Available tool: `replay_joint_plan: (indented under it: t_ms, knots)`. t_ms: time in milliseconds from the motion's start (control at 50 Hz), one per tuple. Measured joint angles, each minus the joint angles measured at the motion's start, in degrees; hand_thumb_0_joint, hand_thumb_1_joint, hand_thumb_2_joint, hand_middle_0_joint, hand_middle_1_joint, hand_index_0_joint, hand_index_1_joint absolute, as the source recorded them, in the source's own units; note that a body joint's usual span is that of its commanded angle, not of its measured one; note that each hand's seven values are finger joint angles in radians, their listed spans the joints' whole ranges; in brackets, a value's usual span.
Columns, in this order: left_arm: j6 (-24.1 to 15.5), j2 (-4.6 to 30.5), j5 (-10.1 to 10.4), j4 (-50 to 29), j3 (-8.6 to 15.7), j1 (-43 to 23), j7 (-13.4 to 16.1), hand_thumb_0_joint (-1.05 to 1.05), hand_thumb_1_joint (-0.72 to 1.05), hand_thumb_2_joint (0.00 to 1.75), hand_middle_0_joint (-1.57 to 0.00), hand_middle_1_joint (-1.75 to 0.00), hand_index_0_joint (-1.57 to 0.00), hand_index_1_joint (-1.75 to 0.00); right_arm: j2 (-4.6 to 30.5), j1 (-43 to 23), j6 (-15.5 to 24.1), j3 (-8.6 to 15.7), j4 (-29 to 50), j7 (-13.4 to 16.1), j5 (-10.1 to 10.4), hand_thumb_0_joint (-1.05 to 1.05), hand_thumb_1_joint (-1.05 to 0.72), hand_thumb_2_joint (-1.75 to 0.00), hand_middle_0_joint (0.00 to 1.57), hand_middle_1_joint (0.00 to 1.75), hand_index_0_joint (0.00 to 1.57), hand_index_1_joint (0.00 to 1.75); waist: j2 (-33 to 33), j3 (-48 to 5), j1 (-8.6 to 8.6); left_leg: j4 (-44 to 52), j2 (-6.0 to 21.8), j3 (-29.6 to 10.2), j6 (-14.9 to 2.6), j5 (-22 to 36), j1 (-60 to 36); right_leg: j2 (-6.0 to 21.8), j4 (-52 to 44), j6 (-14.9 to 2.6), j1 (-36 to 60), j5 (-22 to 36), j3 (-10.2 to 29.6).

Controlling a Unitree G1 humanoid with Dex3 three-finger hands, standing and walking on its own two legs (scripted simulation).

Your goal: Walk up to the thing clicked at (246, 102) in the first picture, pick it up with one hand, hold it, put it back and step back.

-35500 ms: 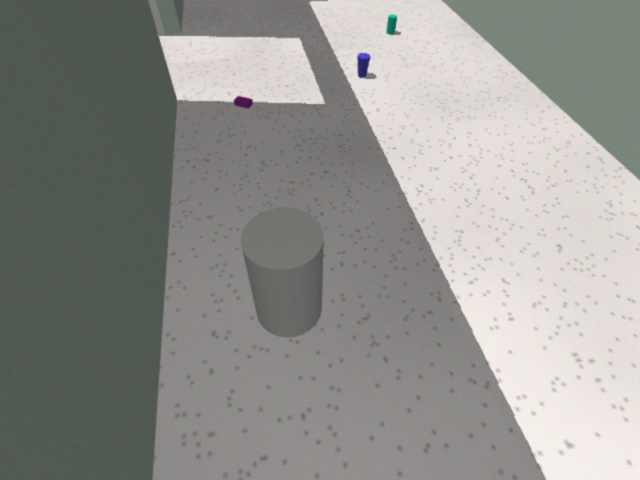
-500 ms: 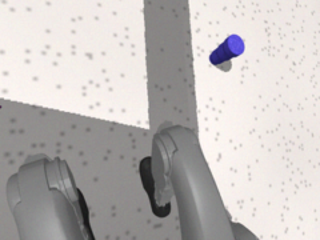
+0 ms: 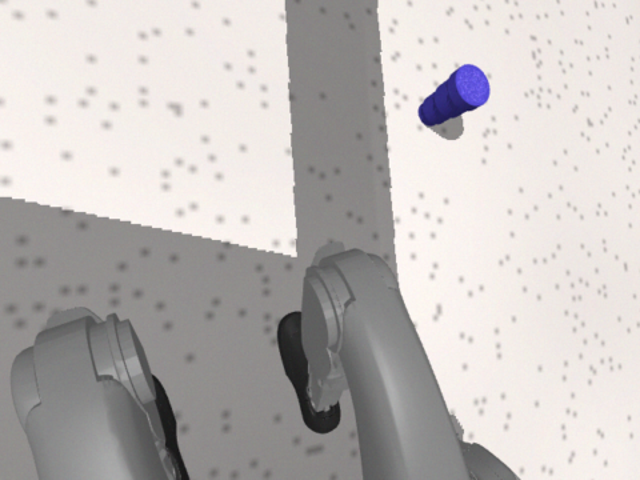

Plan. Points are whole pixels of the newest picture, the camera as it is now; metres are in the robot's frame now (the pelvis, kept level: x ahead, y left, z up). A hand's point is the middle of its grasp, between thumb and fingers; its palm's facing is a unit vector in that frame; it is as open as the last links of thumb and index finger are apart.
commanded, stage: rise first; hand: left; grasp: from above
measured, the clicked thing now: out of the picture +0.46 +0.35 -0.30
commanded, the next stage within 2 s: approach in 1.86 s
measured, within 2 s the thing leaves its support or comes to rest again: neither
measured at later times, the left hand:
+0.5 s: hand out of the picture +0.44 +0.37 -0.20, palm faces -0.17 -0.37 -0.92, open 13.5 cm
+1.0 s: hand out of the picture +0.44 +0.36 -0.21, palm faces -0.17 -0.37 -0.91, open 13.4 cm
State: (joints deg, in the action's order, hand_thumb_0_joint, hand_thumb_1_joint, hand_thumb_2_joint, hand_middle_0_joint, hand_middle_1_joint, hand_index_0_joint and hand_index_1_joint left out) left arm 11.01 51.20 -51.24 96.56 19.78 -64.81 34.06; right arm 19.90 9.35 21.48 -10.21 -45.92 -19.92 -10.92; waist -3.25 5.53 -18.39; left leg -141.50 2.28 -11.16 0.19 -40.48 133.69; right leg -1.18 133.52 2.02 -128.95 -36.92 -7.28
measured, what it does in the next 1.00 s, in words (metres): stands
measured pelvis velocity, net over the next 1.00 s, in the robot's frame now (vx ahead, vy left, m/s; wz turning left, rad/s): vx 0.00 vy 0.00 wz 0.00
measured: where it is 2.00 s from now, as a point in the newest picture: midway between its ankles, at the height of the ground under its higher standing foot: (242, 425)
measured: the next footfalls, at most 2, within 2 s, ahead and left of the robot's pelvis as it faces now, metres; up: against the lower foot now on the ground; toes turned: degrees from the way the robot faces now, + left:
none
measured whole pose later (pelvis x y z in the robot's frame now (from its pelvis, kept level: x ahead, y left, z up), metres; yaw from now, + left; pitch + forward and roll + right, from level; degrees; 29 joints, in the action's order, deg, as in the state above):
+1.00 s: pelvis +0.00 +0.00 +0.00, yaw +0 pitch +31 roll -11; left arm 9.9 51.7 -51.6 96.1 20.6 -64.9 35.6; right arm 20.1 9.7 21.8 -10.3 -46.1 -20.0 -11.4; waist -4.1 6.2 -19.0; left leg -141.4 2.1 -11.6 0.4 -40.5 133.6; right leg -1.2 133.2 1.9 -128.7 -36.9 -7.6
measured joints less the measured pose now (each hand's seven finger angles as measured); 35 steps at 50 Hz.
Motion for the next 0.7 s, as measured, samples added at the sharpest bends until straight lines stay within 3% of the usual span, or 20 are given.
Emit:
replay_joint_plan:
  t_ms: [300, 480, 620, 700]
  knots:
    - [-0.3, 1.2, -0.1, 4.4, -0.8, 0.2, -0.4, 0.00, -0.46, 0.90, -0.13, -1.13, -0.16, -1.10, 0.1, -0.6, 1.0, -0.3, -0.1, 0.4, -0.2, 0.00, -0.93, -0.90, 0.20, 0.30, 0.20, 0.30, -0.3, 0.6, -0.07, -0.1, 0.0, 0.4, -0.49, 0.4, -0.3, -0.1, 0.0, 0.34, 0.5, 0.3, 0.4]
    - [-0.7, 0.3, -0.4, -0.6, 0.0, -0.1, 0.9, -0.01, -0.46, 0.89, -0.13, -1.13, -0.16, -1.10, -0.2, 0.7, 0.3, 0.0, -0.5, -0.4, -0.3, 0.00, -0.93, -0.90, 0.20, 0.30, 0.20, 0.30, -0.8, -0.1, -0.07, -0.1, -0.3, 0.0, -0.20, 0.1, 0.0, 0.1, -0.1, 0.06, 0.4, -0.2, -0.1]
    - [1.4, -0.7, -0.6, 1.4, -1.6, 1.1, -0.9, 0.00, -0.47, 0.90, -0.13, -1.12, -0.15, -1.10, 0.0, 0.5, -0.8, 0.6, -0.3, -0.5, 0.5, 0.00, -0.93, -0.90, 0.20, 0.30, 0.20, 0.30, 1.5, -2.1, 0.10, -0.1, -0.1, 0.4, -0.49, -0.6, 0.1, 0.1, 0.0, 0.39, 0.2, -0.8, 0.3]
    - [0.9, 0.4, -0.6, 4.5, -1.1, 1.2, -1.1, 0.00, -0.46, 0.90, -0.13, -1.13, -0.16, -1.10, 0.3, -0.3, 0.0, 0.2, 0.0, -0.2, 0.3, 0.00, -0.92, -0.90, 0.20, 0.30, 0.20, 0.30, 1.5, -1.2, -0.21, -0.2, 0.0, 0.6, -0.60, -0.3, -0.2, -0.1, 0.3, 0.51, 0.2, -0.4, 0.6]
